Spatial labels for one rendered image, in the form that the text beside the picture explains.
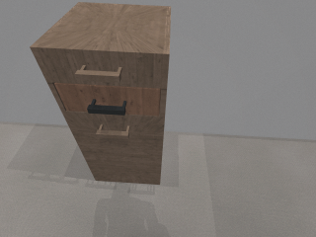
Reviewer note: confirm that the handle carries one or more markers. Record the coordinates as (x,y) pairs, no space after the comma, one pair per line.
(98,76)
(112,134)
(106,110)

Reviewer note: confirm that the drawer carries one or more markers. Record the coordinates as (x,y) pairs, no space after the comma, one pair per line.
(139,100)

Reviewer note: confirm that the cabinet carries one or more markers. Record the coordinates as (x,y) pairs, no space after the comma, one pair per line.
(127,38)

